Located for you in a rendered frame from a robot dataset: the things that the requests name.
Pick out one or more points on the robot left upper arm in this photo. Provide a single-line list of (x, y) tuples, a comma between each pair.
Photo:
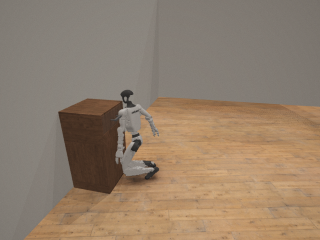
[(122, 120)]

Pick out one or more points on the robot left thigh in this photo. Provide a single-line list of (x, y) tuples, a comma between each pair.
[(128, 154)]

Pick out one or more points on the left robot forearm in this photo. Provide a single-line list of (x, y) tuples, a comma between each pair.
[(120, 138)]

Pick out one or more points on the left robot foot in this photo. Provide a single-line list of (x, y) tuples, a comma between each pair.
[(151, 173)]

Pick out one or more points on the handle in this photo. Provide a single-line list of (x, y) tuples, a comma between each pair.
[(118, 117)]

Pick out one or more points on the cabinet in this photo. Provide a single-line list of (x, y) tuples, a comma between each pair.
[(91, 153)]

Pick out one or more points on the right robot forearm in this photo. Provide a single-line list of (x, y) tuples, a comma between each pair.
[(151, 123)]

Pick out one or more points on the drawer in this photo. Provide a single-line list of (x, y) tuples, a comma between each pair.
[(107, 123)]

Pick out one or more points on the robot right upper arm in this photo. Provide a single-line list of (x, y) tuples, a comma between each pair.
[(144, 112)]

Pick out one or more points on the left robot hand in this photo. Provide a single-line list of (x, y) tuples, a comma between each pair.
[(119, 154)]

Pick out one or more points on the right robot hand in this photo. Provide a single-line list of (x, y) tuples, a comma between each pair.
[(154, 131)]

